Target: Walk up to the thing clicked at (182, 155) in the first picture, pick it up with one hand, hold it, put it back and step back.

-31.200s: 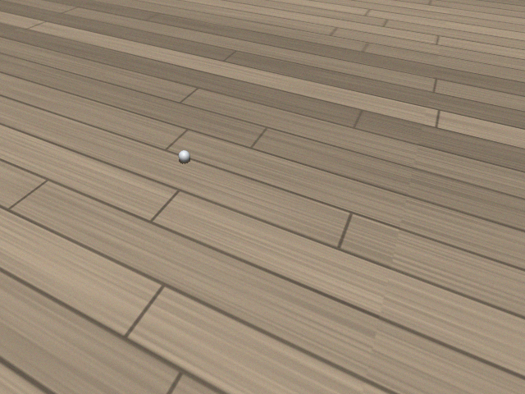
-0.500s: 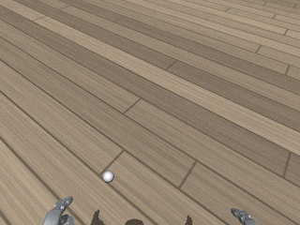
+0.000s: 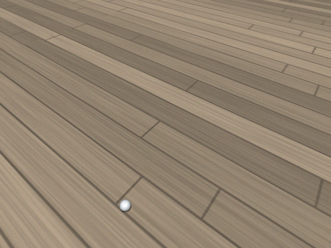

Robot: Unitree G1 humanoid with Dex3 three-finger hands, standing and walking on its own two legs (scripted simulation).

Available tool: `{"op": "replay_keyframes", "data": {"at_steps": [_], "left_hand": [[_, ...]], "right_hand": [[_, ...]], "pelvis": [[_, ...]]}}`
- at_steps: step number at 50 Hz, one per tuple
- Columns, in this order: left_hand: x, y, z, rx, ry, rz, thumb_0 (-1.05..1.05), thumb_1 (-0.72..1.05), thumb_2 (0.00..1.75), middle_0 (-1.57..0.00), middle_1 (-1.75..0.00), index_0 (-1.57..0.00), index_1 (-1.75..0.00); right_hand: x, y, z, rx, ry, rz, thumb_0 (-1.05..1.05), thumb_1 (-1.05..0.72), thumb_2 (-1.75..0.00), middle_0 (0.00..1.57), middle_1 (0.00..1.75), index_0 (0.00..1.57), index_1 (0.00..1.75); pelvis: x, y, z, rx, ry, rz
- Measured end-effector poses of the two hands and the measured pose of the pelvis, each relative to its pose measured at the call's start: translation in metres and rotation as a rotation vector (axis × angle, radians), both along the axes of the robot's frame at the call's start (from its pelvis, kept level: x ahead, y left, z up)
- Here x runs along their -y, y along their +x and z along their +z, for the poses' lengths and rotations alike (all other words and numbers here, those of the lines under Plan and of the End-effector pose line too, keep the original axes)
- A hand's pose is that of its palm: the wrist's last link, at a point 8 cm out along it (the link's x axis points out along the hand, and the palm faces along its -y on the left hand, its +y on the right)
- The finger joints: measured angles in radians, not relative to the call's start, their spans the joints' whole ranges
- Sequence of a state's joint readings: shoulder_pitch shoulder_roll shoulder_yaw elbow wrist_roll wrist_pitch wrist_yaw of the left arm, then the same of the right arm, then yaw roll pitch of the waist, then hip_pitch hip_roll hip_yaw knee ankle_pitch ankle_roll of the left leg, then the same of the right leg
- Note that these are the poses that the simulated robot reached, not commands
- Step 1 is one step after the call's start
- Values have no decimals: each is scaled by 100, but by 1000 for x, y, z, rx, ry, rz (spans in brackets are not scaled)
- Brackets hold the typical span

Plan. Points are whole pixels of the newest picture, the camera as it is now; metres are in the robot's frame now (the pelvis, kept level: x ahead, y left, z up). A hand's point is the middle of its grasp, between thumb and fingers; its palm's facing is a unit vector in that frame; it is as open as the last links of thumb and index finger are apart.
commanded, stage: stand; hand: left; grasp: from above
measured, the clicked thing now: (125, 205) +0.53 +0.25 -0.74
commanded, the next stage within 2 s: step back in 1.84 s
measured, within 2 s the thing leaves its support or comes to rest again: neither
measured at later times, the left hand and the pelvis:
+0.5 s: hand out of the picture +0.05 +0.22 -0.16, palm faces +0.02 -0.94 -0.33, open 7.4 cm; pelvis +0.00 -0.02 +0.01, yaw +0 degrees
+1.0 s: hand out of the picture +0.08 +0.21 -0.15, palm faces +0.03 -0.94 -0.34, open 7.4 cm; pelvis +0.01 -0.03 +0.01, yaw +0 degrees
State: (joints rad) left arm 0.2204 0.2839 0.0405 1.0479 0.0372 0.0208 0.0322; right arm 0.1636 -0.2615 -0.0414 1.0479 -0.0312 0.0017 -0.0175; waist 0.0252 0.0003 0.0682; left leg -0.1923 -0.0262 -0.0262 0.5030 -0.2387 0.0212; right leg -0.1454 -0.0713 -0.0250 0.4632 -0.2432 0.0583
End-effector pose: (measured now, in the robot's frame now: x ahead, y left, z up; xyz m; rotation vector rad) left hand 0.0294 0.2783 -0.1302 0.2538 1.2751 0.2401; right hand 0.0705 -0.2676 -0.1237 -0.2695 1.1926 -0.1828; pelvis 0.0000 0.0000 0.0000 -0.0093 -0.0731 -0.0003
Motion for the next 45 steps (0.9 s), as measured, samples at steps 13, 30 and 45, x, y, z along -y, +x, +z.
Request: {"op": "replay_keyframes", "data": {"at_steps": [13, 30, 45], "left_hand": [[4, -1, 10, -3, 24, -2, 0, 90, 90, -20, -30, -20, -30], [14, 14, 12, -3, 16, -14, 0, 90, 90, -20, -30, -21, -30], [18, 32, 18, 5, 26, -17, 0, 90, 90, -20, -30, -21, -30]], "right_hand": [[19, -6, 2, -24, 0, -15, 0, -90, -90, 20, 30, 21, 30], [39, -19, 3, -78, -15, -25, 0, -90, -90, 20, 30, 21, 30], [44, -2, 2, -73, -6, -8, 0, -90, -90, 20, 30, 21, 30]], "pelvis": [[11, -3, 6, 15, 3, 9], [23, 0, 8, 4, 4, 7], [30, 9, 9, -11, 6, 7]]}}
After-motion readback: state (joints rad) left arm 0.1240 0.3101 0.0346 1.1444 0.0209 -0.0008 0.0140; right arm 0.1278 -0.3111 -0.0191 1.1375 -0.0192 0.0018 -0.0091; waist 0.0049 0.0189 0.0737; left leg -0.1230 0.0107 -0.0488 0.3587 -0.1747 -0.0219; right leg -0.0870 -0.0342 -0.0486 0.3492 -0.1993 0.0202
